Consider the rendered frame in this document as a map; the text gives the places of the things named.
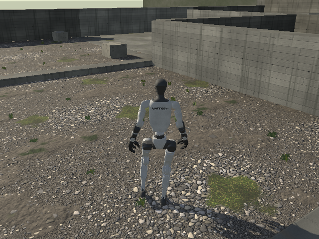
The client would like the robot torso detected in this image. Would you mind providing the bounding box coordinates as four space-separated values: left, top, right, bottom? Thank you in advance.
149 99 172 149

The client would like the robot right forearm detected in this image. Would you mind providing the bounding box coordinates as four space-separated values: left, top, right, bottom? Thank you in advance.
178 121 187 140

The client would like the robot left forearm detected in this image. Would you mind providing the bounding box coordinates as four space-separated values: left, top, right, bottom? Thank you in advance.
130 120 141 142

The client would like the robot right upper arm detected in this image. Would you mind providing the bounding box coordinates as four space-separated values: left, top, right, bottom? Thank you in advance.
171 101 183 128

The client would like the robot right hand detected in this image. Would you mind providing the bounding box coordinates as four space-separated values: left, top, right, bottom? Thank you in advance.
176 138 188 149

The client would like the robot left upper arm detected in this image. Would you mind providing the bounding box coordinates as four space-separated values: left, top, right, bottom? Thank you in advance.
136 100 150 127

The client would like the robot right foot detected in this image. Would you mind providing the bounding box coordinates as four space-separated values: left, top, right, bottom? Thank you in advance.
159 193 166 206

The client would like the robot left hand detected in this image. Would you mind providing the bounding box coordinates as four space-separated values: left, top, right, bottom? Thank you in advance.
128 140 140 153

